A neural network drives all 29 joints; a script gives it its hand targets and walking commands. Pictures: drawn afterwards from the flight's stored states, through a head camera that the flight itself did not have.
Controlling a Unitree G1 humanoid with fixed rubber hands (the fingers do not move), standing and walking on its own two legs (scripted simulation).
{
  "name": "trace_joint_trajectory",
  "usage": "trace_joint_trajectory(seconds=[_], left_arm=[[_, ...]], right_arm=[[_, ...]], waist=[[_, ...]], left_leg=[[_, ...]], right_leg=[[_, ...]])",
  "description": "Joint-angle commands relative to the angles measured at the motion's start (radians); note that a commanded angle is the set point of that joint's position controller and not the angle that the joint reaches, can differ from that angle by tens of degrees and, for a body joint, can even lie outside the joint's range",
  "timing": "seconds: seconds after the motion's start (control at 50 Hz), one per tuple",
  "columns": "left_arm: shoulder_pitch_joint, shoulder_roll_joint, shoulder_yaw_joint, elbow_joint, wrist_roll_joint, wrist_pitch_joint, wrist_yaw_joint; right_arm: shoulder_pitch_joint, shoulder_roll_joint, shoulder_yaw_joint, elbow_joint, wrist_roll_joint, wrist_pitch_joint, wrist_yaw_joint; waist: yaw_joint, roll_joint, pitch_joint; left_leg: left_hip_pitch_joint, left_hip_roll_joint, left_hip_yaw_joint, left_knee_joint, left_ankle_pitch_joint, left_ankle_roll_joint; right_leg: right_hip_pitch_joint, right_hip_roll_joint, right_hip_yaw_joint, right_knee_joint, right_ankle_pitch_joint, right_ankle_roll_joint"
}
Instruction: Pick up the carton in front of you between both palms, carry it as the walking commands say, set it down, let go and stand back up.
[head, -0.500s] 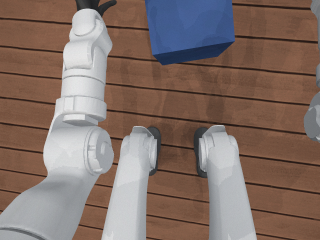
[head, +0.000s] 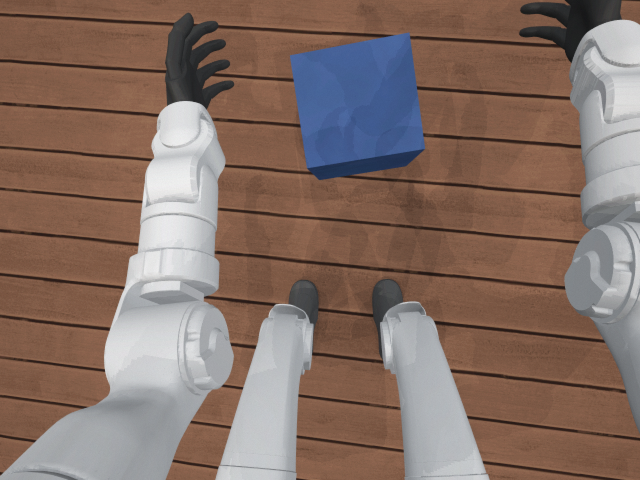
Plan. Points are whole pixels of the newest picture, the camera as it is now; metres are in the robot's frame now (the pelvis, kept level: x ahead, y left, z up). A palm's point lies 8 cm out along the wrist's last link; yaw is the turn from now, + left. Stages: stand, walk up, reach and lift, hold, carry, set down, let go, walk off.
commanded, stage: let go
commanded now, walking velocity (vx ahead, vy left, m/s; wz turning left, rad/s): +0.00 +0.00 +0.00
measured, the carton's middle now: (356, 119) +0.57 -0.02 -0.53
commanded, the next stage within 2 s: stand in 1.28 s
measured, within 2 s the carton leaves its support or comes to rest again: neither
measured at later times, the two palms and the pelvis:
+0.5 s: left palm (62, 260) +0.34 +0.23 +0.00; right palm out of the picture +0.37 -0.22 +0.00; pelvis +0.06 +0.02 +0.09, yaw -2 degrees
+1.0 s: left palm out of the picture +0.26 +0.25 +0.06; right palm out of the picture +0.24 -0.21 +0.06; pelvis +0.09 +0.02 +0.13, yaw -1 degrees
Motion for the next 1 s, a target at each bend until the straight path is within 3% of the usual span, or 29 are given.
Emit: trace_joint_trajectory(seconds=[0.0, 0.08, 0.18, 0.44, 0.64, 0.82, 0.98], left_arm=[[-0.026, 0.097, -0.019, -0.124, 0.039, -0.035, -0.028], [0.17, 0.13, -0.081, -0.173, 0.056, -0.068, -0.072], [0.351, 0.146, -0.155, -0.224, 0.02, -0.102, -0.11], [0.849, 0.154, -0.253, -0.22, -0.048, -0.199, -0.16], [1.172, 0.195, -0.313, -0.319, -0.082, -0.23, -0.177], [1.257, 0.229, -0.325, -0.352, -0.091, -0.185, -0.202], [1.258, 0.235, -0.306, -0.345, -0.06, -0.11, -0.205]], right_arm=[[-0.083, -0.072, -0.029, -0.158, -0.034, -0.022, -0.031], [0.13, -0.004, -0.018, -0.292, -0.018, -0.042, -0.072], [0.339, 0.021, 0.017, -0.416, 0.041, -0.082, -0.08], [0.916, 0.089, 0.092, -0.435, 0.1, -0.185, -0.066], [1.286, 0.112, 0.156, -0.561, 0.121, -0.217, -0.075], [1.463, 0.13, 0.218, -0.659, 0.125, -0.161, -0.067], [1.464, 0.126, 0.231, -0.701, 0.123, -0.08, -0.05]], waist=[[-0.023, -0.13, -1.099], [-0.018, -0.113, -1.103], [-0.016, -0.082, -0.993], [-0.014, -0.028, -0.623], [-0.012, -0.004, -0.361], [-0.039, -0.028, -0.096], [-0.027, 0.011, 0.03]], left_leg=[[0.359, -0.041, 0.088, -0.096, 0.274, -0.026], [0.422, -0.036, 0.076, -0.162, 0.311, -0.007], [0.606, -0.015, 0.042, -0.241, 0.337, 0.002], [1.026, 0.031, -0.017, -0.419, 0.388, -0.005], [1.289, 0.033, -0.021, -0.574, 0.438, -0.002], [1.371, 0.025, -0.008, -0.693, 0.294, 0.012], [1.384, 0.026, 0.0, -0.718, 0.211, 0.017]], right_leg=[[0.962, -0.021, 0.023, -0.117, 0.587, 0.049], [1.08, -0.027, 0.034, -0.173, 0.672, 0.052], [1.049, -0.028, 0.025, -0.266, 0.588, 0.048], [1.036, -0.032, 0.005, -0.47, 0.363, 0.04], [1.266, -0.028, -0.009, -0.623, 0.351, 0.039], [1.423, -0.034, -0.02, -0.728, 0.283, 0.049], [1.475, -0.031, -0.025, -0.739, 0.196, 0.043]])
